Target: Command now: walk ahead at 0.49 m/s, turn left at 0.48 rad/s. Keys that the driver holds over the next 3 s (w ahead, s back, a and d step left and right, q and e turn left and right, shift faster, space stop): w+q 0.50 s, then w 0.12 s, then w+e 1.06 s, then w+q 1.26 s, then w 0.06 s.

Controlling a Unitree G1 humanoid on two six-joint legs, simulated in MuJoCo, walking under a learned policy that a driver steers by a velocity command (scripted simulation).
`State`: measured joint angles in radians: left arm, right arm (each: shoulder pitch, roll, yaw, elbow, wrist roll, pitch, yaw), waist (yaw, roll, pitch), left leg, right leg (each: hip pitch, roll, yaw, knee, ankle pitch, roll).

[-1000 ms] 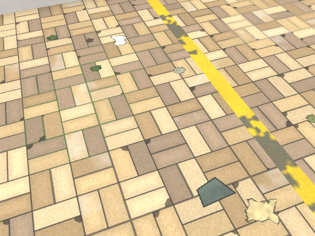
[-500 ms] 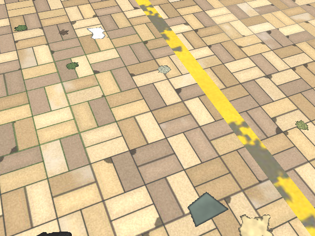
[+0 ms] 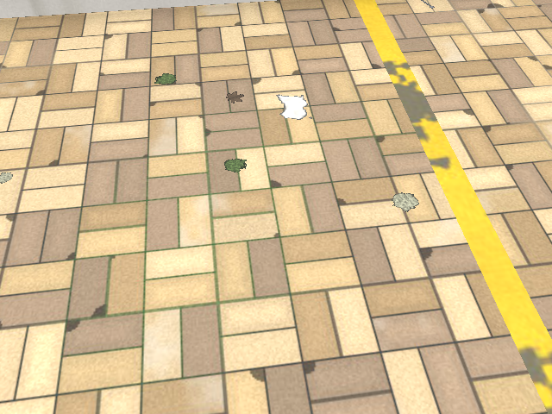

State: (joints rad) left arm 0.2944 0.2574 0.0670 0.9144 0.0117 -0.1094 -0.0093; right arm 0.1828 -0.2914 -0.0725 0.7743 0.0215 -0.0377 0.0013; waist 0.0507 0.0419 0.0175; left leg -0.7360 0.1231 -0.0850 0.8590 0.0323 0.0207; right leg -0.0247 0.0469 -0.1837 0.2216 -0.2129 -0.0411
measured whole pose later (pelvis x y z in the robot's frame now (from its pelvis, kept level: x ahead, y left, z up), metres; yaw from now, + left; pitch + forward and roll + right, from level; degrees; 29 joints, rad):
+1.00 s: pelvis +0.58 +0.12 +0.00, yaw +15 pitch +2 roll +0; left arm 0.38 0.26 0.05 0.81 -0.02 -0.06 -0.01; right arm 0.09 -0.27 -0.04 0.64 -0.01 -0.09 0.00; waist 0.09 0.03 0.02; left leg -0.61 0.05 -0.09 0.69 -0.10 -0.04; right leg -0.16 0.09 0.11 0.33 -0.20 -0.06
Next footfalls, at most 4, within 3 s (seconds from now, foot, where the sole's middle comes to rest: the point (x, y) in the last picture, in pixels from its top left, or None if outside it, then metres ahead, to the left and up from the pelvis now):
0.20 left None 0.28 0.15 -0.78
0.68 right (286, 366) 0.62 0.04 -0.78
1.14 left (186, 301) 0.78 0.32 -0.78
1.64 right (289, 224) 1.07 0.04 -0.78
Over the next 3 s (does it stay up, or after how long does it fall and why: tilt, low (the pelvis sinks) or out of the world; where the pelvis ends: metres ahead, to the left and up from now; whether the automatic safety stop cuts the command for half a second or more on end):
stays up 1.67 0.14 0.00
